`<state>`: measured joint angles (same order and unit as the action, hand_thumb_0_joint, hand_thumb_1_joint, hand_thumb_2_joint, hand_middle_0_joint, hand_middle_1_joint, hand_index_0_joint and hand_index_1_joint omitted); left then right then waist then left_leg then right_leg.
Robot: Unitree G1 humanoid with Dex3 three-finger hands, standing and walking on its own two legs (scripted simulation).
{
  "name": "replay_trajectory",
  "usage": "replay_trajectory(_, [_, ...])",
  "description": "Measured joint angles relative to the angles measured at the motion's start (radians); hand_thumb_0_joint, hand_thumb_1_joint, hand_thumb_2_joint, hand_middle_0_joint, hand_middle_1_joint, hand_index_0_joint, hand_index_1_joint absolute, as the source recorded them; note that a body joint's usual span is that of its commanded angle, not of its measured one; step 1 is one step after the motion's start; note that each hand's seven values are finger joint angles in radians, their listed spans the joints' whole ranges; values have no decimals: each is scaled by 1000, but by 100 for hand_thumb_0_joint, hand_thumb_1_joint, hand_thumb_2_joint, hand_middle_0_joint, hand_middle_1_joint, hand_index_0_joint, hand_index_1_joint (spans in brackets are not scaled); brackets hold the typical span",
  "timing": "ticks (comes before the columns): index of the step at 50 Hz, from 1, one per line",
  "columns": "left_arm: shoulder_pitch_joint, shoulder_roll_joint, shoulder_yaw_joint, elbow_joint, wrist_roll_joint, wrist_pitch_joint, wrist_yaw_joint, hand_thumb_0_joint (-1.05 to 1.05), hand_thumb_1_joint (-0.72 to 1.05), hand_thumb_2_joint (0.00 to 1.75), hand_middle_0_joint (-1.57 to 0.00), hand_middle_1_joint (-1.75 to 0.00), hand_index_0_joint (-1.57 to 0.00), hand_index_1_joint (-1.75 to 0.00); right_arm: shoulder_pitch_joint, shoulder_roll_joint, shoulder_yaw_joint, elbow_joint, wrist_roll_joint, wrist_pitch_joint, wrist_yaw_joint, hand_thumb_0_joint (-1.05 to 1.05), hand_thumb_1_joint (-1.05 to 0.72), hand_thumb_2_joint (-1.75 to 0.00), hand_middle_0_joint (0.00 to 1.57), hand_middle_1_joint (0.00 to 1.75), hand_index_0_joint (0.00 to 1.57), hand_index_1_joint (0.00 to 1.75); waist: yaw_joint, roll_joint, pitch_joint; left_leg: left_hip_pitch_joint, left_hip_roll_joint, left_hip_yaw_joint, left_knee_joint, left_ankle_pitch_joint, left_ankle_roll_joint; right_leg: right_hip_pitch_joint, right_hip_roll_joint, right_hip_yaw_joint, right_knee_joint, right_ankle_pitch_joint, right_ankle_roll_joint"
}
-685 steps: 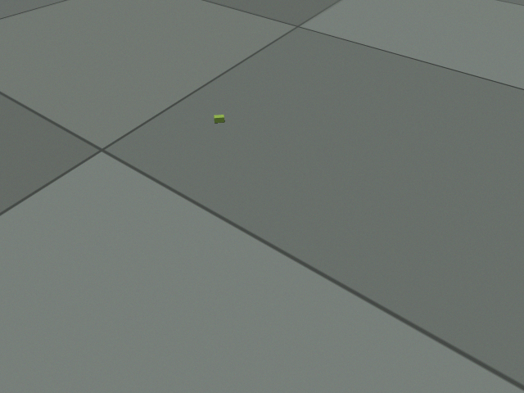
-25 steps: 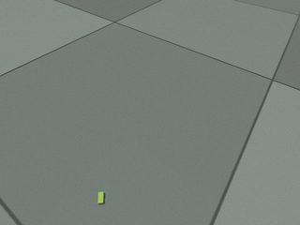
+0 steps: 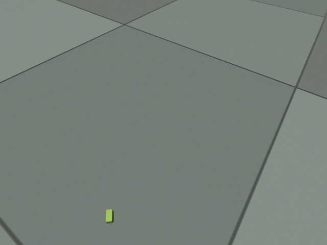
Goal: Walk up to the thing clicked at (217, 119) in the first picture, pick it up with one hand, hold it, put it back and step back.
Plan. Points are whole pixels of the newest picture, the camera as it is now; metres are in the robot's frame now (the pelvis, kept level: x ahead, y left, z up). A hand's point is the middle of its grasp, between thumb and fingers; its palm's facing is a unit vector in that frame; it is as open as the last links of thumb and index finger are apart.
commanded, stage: stand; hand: left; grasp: from above
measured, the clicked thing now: (109, 216) +0.43 +0.28 -0.76
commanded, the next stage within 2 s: rise first in 0.14 s
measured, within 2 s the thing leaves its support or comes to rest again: neither
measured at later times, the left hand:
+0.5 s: hand out of the picture +0.15 +0.25 -0.17, palm faces -0.05 -0.94 -0.35, open 9.1 cm
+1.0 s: hand out of the picture +0.12 +0.27 -0.23, palm faces -0.17 -0.86 -0.47, open 14.2 cm
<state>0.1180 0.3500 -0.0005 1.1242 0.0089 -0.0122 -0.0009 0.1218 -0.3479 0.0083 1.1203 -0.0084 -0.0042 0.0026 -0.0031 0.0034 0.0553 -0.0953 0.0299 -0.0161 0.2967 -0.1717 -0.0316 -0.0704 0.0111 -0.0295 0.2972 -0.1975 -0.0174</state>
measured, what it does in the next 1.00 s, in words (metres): lowers itself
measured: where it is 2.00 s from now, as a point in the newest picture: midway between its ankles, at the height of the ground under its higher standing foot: outside the picture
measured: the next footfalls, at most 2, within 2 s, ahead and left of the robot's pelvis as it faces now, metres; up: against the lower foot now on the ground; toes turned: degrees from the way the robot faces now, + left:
none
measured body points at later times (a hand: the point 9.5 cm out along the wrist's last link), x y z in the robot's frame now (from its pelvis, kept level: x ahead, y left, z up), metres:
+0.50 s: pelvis -0.02 +0.00 -0.02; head +0.04 +0.01 +0.42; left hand +0.15 +0.30 -0.14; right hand +0.08 -0.26 -0.14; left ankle -0.01 +0.14 -0.75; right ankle -0.02 -0.10 -0.75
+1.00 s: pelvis -0.02 +0.03 -0.09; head +0.07 +0.05 +0.35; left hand +0.13 +0.32 -0.20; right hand +0.15 -0.22 -0.18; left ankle -0.01 +0.14 -0.75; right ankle -0.02 -0.10 -0.75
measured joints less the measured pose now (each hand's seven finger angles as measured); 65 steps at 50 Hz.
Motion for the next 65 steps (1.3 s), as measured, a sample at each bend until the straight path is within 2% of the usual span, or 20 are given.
replay_trajectory(13, [4,1,0,1,0,0,-1,0,90,89,-21,-31,-21,-31,2,0,1,1,1,-2,-1,1,-90,-90,20,30,21,30,2,1,-1,4,-1,3,-2,1,1,0,-2,3,3,-1,1])
replay_trajectory(15, [7,-10,13,-53,-21,-1,10,0,88,89,-21,-33,-22,-33,30,2,2,-77,32,-8,-18,1,-91,-90,20,29,21,30,-4,5,-8,-47,-4,-3,39,-12,5,-48,-5,-3,43,-15,2])
replay_trajectory(17, [-43,-27,44,-59,-22,-14,13,0,84,88,-22,-37,-23,-37,46,11,2,-148,51,-24,-31,1,-91,-90,20,29,20,30,-6,8,1,-102,-8,-10,89,-27,9,-99,-8,-9,91,-32,3])
replay_trajectory(19, [-102,-30,69,-48,-3,-9,3,0,77,87,-23,-43,-23,-44,48,30,-4,-201,54,-27,-37,1,-91,-90,20,29,20,30,-9,5,5,-162,-9,-10,139,-41,10,-159,-9,-9,142,-47,3])
replay_trajectory(22, [-168,-18,108,-43,60,-5,-23,0,62,86,-23,-56,-23,-55,54,68,-16,-262,46,-30,-35,1,-91,-90,20,29,20,30,-17,-8,-16,-261,-9,-7,218,-67,8,-263,-10,-4,227,-75,2])
replay_trajectory(24, [-178,-12,134,-67,100,7,-31,0,50,86,-22,-64,-23,-64,67,88,-25,-300,41,-29,-29,1,-91,-90,20,29,20,30,-21,-17,-34,-314,-8,0,270,-91,8,-319,-10,3,280,-96,2])
replay_trajectory(26, [-163,-15,144,-116,124,31,-22,0,37,86,-21,-72,-22,-71,87,101,-30,-336,40,-24,-25,1,-91,-90,20,29,20,30,-22,-19,-52,-348,-7,5,310,-112,10,-353,-10,8,317,-113,4])
replay_trajectory(29, [-133,-28,138,-178,148,82,-2,0,16,87,-19,-82,-21,-80,111,105,-31,-379,44,-17,-19,1,-90,-90,20,29,21,30,-25,-11,-73,-388,-9,7,363,-140,15,-389,-11,11,359,-136,10])
replay_trajectory(33, [-83,-39,130,-251,162,140,18,0,-11,90,-16,-91,-17,-90,119,104,-33,-430,43,-26,-15,1,-89,-89,20,29,21,30,-28,-1,-95,-457,-10,11,446,-182,23,-454,-13,16,432,-170,17])
replay_trajectory(39, [-9,-52,133,-385,193,159,29,0,-37,95,-11,-99,-12,-99,111,103,-43,-488,32,-67,-17,1,-88,-89,20,29,21,30,-21,-5,-123,-606,-13,11,613,-258,30,-598,-17,18,591,-242,26])
replay_trajectory(45, [65,-58,122,-535,243,180,41,-1,-49,99,-8,-102,-8,-102,87,111,-46,-521,26,-89,-23,1,-87,-89,20,29,20,30,-16,-9,-143,-718,-13,5,748,-319,36,-703,-17,14,714,-299,32])
replay_trajectory(57, [152,-51,101,-703,296,242,56,-1,-52,99,-6,-103,-6,-103,64,126,-29,-585,15,-131,-19,1,-86,-89,20,29,21,30,-23,1,-177,-882,-10,-7,896,-372,38,-858,-14,5,851,-350,35])
replay_trajectory(61, [141,-40,99,-711,324,230,64,-1,-51,98,-6,-104,-6,-104,59,120,-26,-592,15,-148,-21,1,-84,-88,20,30,21,30,-22,5,-187,-960,-12,-12,964,-391,37,-935,-16,1,922,-373,33])
replay_trajectory(65, [64,-8,110,-627,386,181,74,-1,-51,97,-6,-105,-6,-105,41,106,-26,-583,13,-174,-19,1,-84,-88,20,30,21,30,-24,1,-209,-1087,-14,-14,1068,-419,35,-1065,-18,1,1036,-407,29])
